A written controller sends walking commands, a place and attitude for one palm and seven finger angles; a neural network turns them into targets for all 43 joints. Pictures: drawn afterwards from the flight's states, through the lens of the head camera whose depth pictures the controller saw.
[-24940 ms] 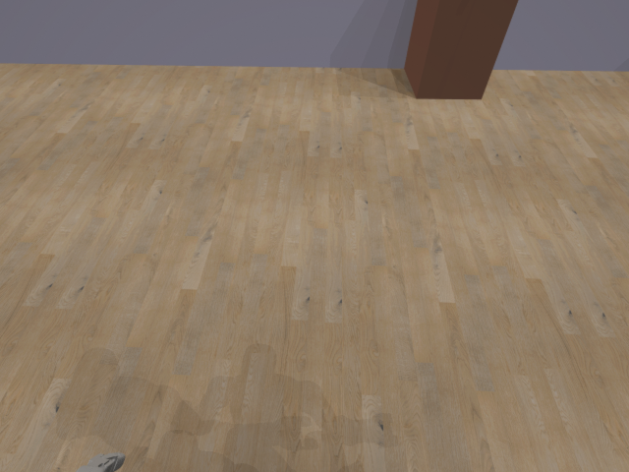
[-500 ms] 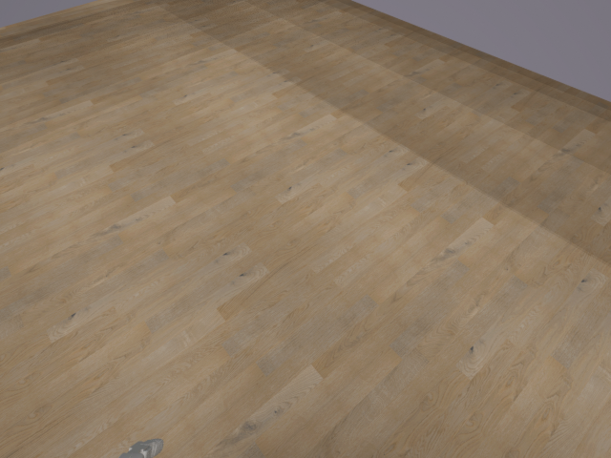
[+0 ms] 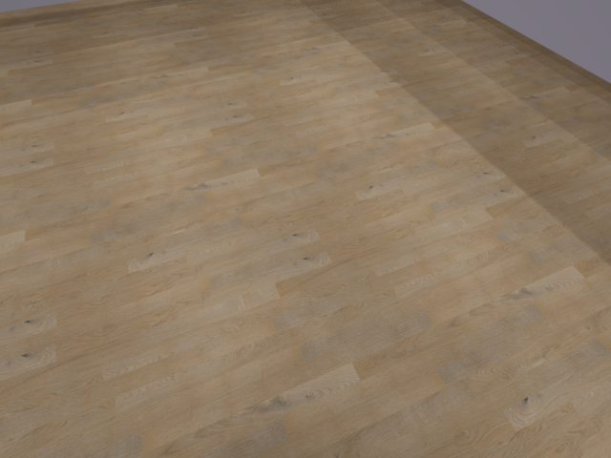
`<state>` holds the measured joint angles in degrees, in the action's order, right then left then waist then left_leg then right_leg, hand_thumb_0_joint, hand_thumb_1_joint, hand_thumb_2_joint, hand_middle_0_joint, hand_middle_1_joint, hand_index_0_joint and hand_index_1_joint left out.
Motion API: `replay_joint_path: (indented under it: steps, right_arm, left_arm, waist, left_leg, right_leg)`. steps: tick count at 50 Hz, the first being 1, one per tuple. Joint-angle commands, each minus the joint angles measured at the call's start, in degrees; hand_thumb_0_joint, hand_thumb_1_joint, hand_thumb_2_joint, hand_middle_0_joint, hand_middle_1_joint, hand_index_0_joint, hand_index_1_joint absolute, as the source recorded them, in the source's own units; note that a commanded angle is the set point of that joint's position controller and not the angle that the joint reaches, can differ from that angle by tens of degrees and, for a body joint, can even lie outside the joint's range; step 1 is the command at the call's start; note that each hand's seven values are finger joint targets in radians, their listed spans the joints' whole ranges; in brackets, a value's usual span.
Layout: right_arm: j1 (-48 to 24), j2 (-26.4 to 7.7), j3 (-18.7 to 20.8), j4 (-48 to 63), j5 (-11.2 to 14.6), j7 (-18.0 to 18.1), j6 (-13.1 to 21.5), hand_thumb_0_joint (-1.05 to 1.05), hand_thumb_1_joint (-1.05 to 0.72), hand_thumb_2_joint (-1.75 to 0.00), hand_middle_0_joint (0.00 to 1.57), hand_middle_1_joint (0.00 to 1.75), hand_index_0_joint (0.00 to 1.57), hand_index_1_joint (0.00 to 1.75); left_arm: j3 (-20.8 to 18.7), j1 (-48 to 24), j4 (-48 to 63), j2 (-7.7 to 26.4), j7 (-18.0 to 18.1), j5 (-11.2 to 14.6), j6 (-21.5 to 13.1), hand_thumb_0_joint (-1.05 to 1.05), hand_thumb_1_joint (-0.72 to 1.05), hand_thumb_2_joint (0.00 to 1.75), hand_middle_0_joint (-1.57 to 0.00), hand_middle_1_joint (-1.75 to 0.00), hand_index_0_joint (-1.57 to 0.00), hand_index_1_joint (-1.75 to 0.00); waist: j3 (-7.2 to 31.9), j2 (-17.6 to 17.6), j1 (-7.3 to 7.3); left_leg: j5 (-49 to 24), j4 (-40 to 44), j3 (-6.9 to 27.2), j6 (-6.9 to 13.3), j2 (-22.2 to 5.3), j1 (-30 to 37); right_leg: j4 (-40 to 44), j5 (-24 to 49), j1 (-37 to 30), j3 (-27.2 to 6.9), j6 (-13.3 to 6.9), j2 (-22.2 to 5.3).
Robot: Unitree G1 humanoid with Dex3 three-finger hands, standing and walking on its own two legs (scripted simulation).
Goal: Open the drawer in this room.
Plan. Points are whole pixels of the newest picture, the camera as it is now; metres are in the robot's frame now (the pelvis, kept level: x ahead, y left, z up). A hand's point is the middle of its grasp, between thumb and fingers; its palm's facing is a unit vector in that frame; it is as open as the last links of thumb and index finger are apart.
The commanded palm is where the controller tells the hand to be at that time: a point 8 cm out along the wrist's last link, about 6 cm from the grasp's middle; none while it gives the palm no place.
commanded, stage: turn or walk to find it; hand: left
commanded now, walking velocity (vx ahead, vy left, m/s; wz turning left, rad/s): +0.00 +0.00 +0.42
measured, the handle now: out of the picture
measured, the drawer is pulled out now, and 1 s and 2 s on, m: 0.00 0.00 0.00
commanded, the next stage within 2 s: none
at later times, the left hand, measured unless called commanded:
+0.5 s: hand out of the picture +0.05 +0.20 -0.15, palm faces +0.21 -0.94 -0.28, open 7.4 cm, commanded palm none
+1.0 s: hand out of the picture -0.13 +0.19 -0.19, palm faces +0.49 -0.84 -0.23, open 7.4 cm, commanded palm none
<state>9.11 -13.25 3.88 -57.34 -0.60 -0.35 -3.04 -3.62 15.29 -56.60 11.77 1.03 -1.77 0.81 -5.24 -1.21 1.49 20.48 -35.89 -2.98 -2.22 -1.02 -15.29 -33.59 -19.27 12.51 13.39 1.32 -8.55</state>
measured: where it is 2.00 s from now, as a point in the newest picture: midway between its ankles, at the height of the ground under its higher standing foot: outside the picture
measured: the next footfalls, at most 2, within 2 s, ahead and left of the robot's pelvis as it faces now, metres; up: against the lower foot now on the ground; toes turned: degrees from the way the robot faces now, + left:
left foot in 0.02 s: +0.03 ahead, +0.12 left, +0.00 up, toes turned +4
right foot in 0.48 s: +0.05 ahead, -0.11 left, +0.00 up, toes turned +7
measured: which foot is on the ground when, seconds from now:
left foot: up 0.00-0.00, down 0.02-0.48, up 0.50-0.94, down 0.96-1.00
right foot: down 0.00-0.02, up 0.04-0.46, down 0.48-0.96, up 0.98-1.00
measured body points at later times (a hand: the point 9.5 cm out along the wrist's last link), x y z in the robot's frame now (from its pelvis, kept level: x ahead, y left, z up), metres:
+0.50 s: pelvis -0.02 -0.02 +0.00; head +0.02 -0.04 +0.45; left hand +0.04 +0.25 -0.13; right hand +0.08 -0.24 -0.16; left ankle -0.01 +0.12 -0.73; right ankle +0.01 -0.12 -0.73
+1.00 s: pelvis -0.05 +0.00 -0.01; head -0.03 +0.04 +0.44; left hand -0.16 +0.24 -0.17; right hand +0.14 -0.19 -0.14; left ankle -0.10 +0.09 -0.73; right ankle +0.00 -0.12 -0.72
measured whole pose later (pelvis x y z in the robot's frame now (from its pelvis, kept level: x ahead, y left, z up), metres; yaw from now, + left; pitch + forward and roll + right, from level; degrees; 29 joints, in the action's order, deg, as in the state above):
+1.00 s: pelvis -0.05 +0.00 -0.01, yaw +25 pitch -1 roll +0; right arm 8.0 -11.8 3.4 -56.3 -0.8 -0.3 -1.5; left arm -4.2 16.0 -57.8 13.7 1.2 -1.3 2.8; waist -4.9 -3.5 2.2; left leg 18.9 -34.0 -3.4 1.8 0.3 -14.1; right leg -43.8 -26.3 18.5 10.4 2.7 -9.2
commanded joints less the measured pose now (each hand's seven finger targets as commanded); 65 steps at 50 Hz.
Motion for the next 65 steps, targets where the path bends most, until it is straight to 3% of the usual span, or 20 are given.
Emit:
replay_joint_path:
  steps: [1, 3, 8, 15, 21, 22, 23, 24, 25, 26, 28, 30, 41, 45, 46, 47, 48, 50, 55, 65]
  right_arm:
    - [7.55, -13.9, 2.48, 3.23, -0.37, 0.43, 2.54, 0.0, -0.9, -0.9, 0.2, 0.3, 0.2, 0.3]
    - [6.61, -12.61, 2.24, 2.45, -0.69, 1.65, 2.23, 0.0, -0.9, -0.9, 0.2, 0.3, 0.2, 0.3]
    - [0.55, -8.97, 0.84, 4.52, -0.49, 1.94, 2.93, 0.0, -0.9, -0.9, 0.2, 0.3, 0.2, 0.3]
    - [2.3, -9.35, 1.63, 4.92, -0.77, 1.55, 2.41, 0.0, -0.9, -0.9, 0.2, 0.3, 0.2, 0.3]
    - [0.58, -8.98, 2.2, 5.82, -0.71, 1.29, 1.85, 0.0, -0.9, -0.9, 0.2, 0.3, 0.2, 0.3]
    - [0.56, -8.0, 2.14, 6.08, -0.35, 1.2, 1.87, 0.0, -0.9, -0.9, 0.2, 0.3, 0.2, 0.3]
    - [1.43, -5.68, 1.9, 6.14, 0.15, 0.87, 2.02, 0.0, -0.9, -0.9, 0.2, 0.3, 0.2, 0.3]
    - [1.37, -2.16, 1.33, 7.73, 0.24, 0.6, 2.21, 0.0, -0.9, -0.9, 0.2, 0.3, 0.2, 0.3]
    - [0.28, -5.17, 2.27, 7.66, -0.38, 0.85, 1.16, 0.0, -0.9, -0.9, 0.2, 0.3, 0.2, 0.3]
    - [-0.21, -5.43, 2.65, 6.81, -0.48, 0.73, 0.48, 0.0, -0.9, -0.9, 0.2, 0.3, 0.2, 0.3]
    - [2.95, -4.42, 2.81, 4.23, -0.63, 0.0, -0.21, 0.0, -0.9, -0.9, 0.2, 0.3, 0.2, 0.3]
    - [4.7, -3.7, 2.35, 3.21, -0.8, -0.32, -0.28, 0.0, -0.9, -0.9, 0.2, 0.3, 0.2, 0.3]
    - [-2.4, -2.06, 0.33, 4.24, 0.12, 0.0, 0.76, 0.0, -0.9, -0.9, 0.2, 0.3, 0.2, 0.3]
    - [2.09, -2.59, 0.03, 3.39, 0.22, 0.3, 1.87, 0.0, -0.9, -0.9, 0.2, 0.3, 0.2, 0.3]
    - [4.13, -4.24, 0.37, 2.85, 0.16, 0.17, 2.36, 0.0, -0.9, -0.9, 0.2, 0.3, 0.2, 0.3]
    - [5.26, -9.56, 1.53, 3.3, -0.31, 0.23, 2.84, 0.0, -0.9, -0.9, 0.2, 0.3, 0.2, 0.3]
    - [7.58, -13.46, 2.26, 3.16, -0.27, 0.5, 2.32, 0.0, -0.9, -0.9, 0.2, 0.3, 0.2, 0.3]
    - [5.99, -12.02, 1.98, 2.35, -0.67, 1.96, 2.31, 0.0, -0.9, -0.9, 0.2, 0.3, 0.2, 0.3]
    - [1.06, -8.72, 0.82, 4.04, -0.36, 1.99, 3.05, 0.0, -0.9, -0.9, 0.2, 0.3, 0.2, 0.3]
    - [2.13, -9.1, 1.99, 4.68, -0.9, 1.5, 2.14, 0.0, -0.9, -0.9, 0.2, 0.3, 0.2, 0.3]
  left_arm:
    - [-0.77, 0.46, 5.47, 4.72, 0.34, 1.29, 0.39, 0.0, 0.9, 0.9, -0.2, -0.3, -0.2, -0.3]
    - [-0.73, -5.43, 5.53, 5.43, 0.78, 0.95, 1.29, 0.0, 0.9, 0.9, -0.2, -0.3, -0.2, -0.3]
    - [-0.91, -2.22, 2.84, 6.07, -0.33, 0.91, 0.88, 0.0, 0.9, 0.9, -0.2, -0.3, -0.2, -0.3]
    - [-0.59, -5.5, 5.37, 5.34, -0.06, 1.02, 1.02, 0.0, 0.9, 0.9, -0.2, -0.3, -0.2, -0.3]
    - [-0.45, -1.22, 5.15, 4.9, 0.2, 1.47, -0.11, 0.0, 0.9, 0.9, -0.2, -0.3, -0.2, -0.3]
    - [-0.69, 1.12, 4.64, 5.51, 0.39, 1.41, -0.58, 0.0, 0.9, 0.9, -0.2, -0.3, -0.2, -0.3]
    - [-1.21, 2.71, 4.35, 8.79, 0.69, 0.87, -1.29, 0.0, 0.9, 0.9, -0.2, -0.3, -0.2, -0.3]
    - [-2.2, 3.44, 4.64, 13.21, 0.98, 0.07, -1.65, 0.0, 0.9, 0.9, -0.2, -0.3, -0.2, -0.3]
    - [-2.58, 2.69, 5.41, 13.39, 0.96, 0.65, -1.61, 0.0, 0.9, 0.9, -0.2, -0.3, -0.2, -0.3]
    - [-2.5, -0.6, 6.02, 12.03, 1.06, 0.68, -1.41, 0.0, 0.9, 0.9, -0.2, -0.3, -0.2, -0.3]
    - [-1.52, -6.06, 7.26, 8.46, 1.03, 0.78, -1.22, 0.0, 0.9, 0.9, -0.2, -0.3, -0.2, -0.3]
    - [-1.17, -5.47, 7.56, 7.14, 1.02, 0.66, -1.79, 0.0, 0.9, 0.9, -0.2, -0.3, -0.2, -0.3]
    - [-2.32, 4.1, 2.89, 10.75, 0.79, -0.06, -1.27, 0.0, 0.9, 0.9, -0.2, -0.3, -0.2, -0.3]
    - [-2.7, 1.91, 2.32, 11.2, 0.69, 0.38, -0.73, 0.0, 0.9, 0.9, -0.2, -0.3, -0.2, -0.3]
    - [-2.47, 1.37, 2.39, 10.29, 0.58, 0.93, -0.3, 0.0, 0.9, 0.9, -0.2, -0.3, -0.2, -0.3]
    - [-2.02, 2.35, 3.68, 7.08, 0.39, 1.36, 0.31, 0.0, 0.9, 0.9, -0.2, -0.3, -0.2, -0.3]
    - [-0.61, -0.92, 5.44, 4.52, 0.24, 1.0, 0.6, 0.0, 0.9, 0.9, -0.2, -0.3, -0.2, -0.3]
    - [-0.79, -5.02, 4.99, 5.25, 0.61, 0.87, 1.58, 0.0, 0.9, 0.9, -0.2, -0.3, -0.2, -0.3]
    - [-0.99, -2.17, 2.26, 6.06, -0.3, 0.85, 1.03, 0.0, 0.9, 0.9, -0.2, -0.3, -0.2, -0.3]
    - [-0.42, -5.23, 5.43, 4.45, 0.07, 1.23, 0.78, 0.0, 0.9, 0.9, -0.2, -0.3, -0.2, -0.3]
  waist:
    - [8.96, 18.77, -4.14]
    - [6.6, 15.58, -4.85]
    - [5.35, 9.08, -1.73]
    - [5.32, 9.47, -2.84]
    - [7.63, 10.41, -0.55]
    - [8.49, 7.82, 0.6]
    - [9.57, -0.34, 1.19]
    - [7.95, -14.86, 1.55]
    - [6.58, -14.09, 2.07]
    - [3.43, -10.56, 0.56]
    - [1.23, -4.78, -2.81]
    - [2.32, -7.05, -2.55]
    - [5.4, -10.51, 2.34]
    - [7.88, -9.43, -0.66]
    - [8.57, -4.17, -2.19]
    - [9.21, 10.53, -2.73]
    - [7.09, 18.01, -4.26]
    - [5.03, 16.68, -4.36]
    - [5.03, 8.7, -1.46]
    - [5.5, 10.36, -2.43]
  left_leg:
    - [-40.25, 16.78, 24.35, 10.99, -21.43, 17.41]
    - [-31.38, 17.01, 22.97, 14.04, -19.69, 9.92]
    - [-32.9, 16.33, 14.84, 11.49, -12.38, 8.8]
    - [-27.32, 16.61, 19.99, 12.71, -12.16, 7.82]
    - [-28.12, 11.49, 22.31, 10.82, -9.11, 1.27]
    - [-24.38, 8.58, 21.54, 8.89, -7.07, -2.27]
    - [-14.64, 2.18, 17.6, 5.4, -2.65, -8.93]
    - [7.79, -10.13, 7.35, 1.23, 5.88, -17.58]
    - [13.64, -20.98, 9.43, 1.23, 3.75, -16.02]
    - [11.15, -28.71, 10.36, 1.4, 2.97, -16.0]
    - [3.96, -34.87, 9.04, 0.73, 1.15, -15.87]
    - [0.16, -35.34, 7.34, -0.28, 0.7, -15.55]
    - [7.44, -11.21, 0.29, -0.83, 0.07, -9.45]
    - [-2.16, 6.31, -1.85, 0.35, 0.4, 1.37]
    - [-9.41, 13.42, -0.23, 1.01, -1.09, 8.83]
    - [-19.15, 17.18, 15.56, 5.31, -12.62, 15.52]
    - [-31.5, 18.91, 23.68, 10.34, -21.27, 13.66]
    - [-30.38, 18.46, 22.48, 12.31, -18.86, 9.22]
    - [-32.27, 17.23, 14.38, 11.03, -12.12, 9.06]
    - [-25.74, 16.17, 21.85, 12.49, -11.53, 5.44]
  right_leg:
    - [-18.83, -17.81, 18.02, -3.88, 2.84, 1.17]
    - [-27.38, -16.09, 18.08, -11.12, 2.14, 1.19]
    - [-28.18, -5.61, 16.71, -11.53, 3.0, 2.2]
    - [-19.72, -6.54, 14.73, -11.77, 3.32, 4.0]
    - [0.19, 0.83, 0.56, -10.02, 2.21, 6.95]
    - [8.32, 6.71, -5.52, -10.29, 2.0, 6.08]
    - [14.97, 8.81, -12.86, -16.87, 0.29, -0.85]
    - [17.16, 15.77, -14.61, -30.63, -5.99, -15.17]
    - [18.7, 14.97, -5.64, -32.7, -10.42, -19.46]
    - [19.37, 10.84, -0.71, -31.32, -11.29, -17.16]
    - [17.93, 9.42, 1.94, -20.84, -8.22, -11.56]
    - [17.46, 12.44, 0.26, -16.26, -6.99, -9.04]
    - [12.38, 29.23, -8.85, -12.04, -9.75, -12.15]
    - [5.77, 26.82, -5.49, -8.23, -6.12, -11.43]
    - [0.78, 20.74, 0.08, -5.74, -3.33, -9.88]
    - [-9.63, 3.1, 11.71, -2.23, 0.8, -3.12]
    - [-18.91, -16.67, 18.06, -4.52, 2.4, 0.87]
    - [-26.96, -13.75, 19.53, -11.47, 2.51, 0.97]
    - [-29.56, -3.99, 17.67, -11.67, 3.37, 2.17]
    - [-12.92, -6.29, 10.26, -11.2, 2.96, 5.3]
